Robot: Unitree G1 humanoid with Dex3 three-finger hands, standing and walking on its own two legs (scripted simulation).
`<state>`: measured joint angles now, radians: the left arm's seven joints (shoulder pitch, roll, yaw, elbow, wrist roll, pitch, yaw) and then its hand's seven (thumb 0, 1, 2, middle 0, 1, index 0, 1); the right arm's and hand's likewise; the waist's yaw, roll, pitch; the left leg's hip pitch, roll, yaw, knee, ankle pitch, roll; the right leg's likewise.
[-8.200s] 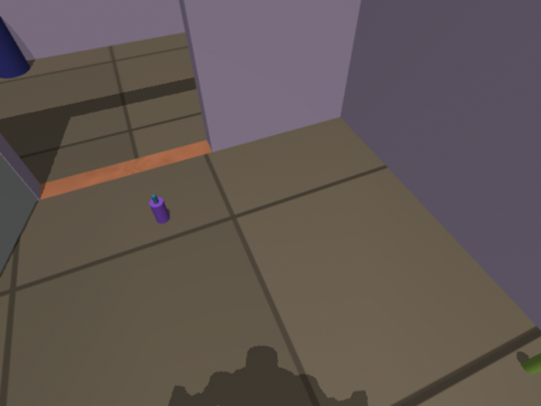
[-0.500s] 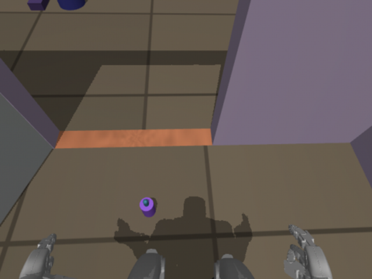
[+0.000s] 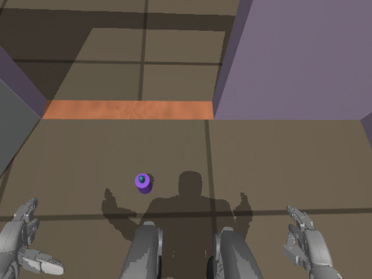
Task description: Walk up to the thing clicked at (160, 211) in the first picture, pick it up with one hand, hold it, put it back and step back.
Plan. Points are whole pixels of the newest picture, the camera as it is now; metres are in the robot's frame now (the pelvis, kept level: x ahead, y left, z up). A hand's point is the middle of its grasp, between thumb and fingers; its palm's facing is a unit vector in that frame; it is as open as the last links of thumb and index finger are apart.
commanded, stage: go down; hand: left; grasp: from the side
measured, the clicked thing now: (143, 182) +0.43 +0.18 -0.54
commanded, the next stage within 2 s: approach in 1.82 s
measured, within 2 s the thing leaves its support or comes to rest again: neither
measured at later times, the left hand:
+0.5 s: hand (55, 201) +0.28 +0.35 -0.18, palm faces +0.14 -0.97 -0.18, open 17.2 cm
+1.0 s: hand (60, 190) +0.32 +0.37 -0.22, palm faces +0.12 -0.98 -0.13, open 17.3 cm
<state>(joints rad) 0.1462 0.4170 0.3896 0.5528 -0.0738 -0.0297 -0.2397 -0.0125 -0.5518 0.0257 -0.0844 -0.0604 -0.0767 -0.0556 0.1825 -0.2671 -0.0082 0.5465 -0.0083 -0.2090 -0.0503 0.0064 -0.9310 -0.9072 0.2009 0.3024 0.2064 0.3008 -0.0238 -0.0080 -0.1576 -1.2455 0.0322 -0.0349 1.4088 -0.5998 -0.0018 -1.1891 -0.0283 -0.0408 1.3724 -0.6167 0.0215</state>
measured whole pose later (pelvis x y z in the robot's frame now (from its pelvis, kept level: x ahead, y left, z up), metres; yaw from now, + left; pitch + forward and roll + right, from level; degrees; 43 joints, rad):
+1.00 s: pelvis -0.06 -0.01 -0.21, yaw -4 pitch +33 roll -6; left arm -0.49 0.78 0.75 1.02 -0.18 -0.39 -0.66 -0.02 -0.49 0.08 -0.05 -0.08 -0.04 -0.07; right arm 0.10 -0.34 0.07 0.69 -0.04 -0.18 -0.02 0.00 -0.91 -0.91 0.20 0.30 0.21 0.30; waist -0.06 -0.03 -0.12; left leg -2.04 0.04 -0.11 2.14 -0.68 -0.02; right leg -1.96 0.00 -0.07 2.08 -0.70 0.01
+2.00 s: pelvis -0.07 +0.00 -0.26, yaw -6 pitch +31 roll -8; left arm -0.59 0.88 0.80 1.06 -0.19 -0.39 -0.71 -0.02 -0.50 0.08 -0.06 -0.07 -0.03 -0.08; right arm 0.10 -0.36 0.12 0.67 -0.05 -0.17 -0.01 0.00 -0.91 -0.91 0.20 0.30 0.21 0.30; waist -0.09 -0.04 -0.07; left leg -2.17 0.03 -0.13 2.30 -0.67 0.00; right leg -2.08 0.00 -0.08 2.22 -0.69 0.02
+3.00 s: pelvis -0.09 +0.02 -0.35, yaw -15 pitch +12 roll -16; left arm -0.63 0.86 0.60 1.45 -0.13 -1.04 -0.25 -0.02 -0.51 0.03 -0.06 -0.06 -0.05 -0.05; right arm -0.16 -0.39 0.49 0.57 -0.35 -0.02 0.11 0.00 -0.94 -0.91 0.20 0.30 0.21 0.30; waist -0.24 -0.26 0.30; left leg -2.23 0.03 -0.36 2.66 -0.69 -0.01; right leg -2.07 0.08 -0.23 2.44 -0.63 0.07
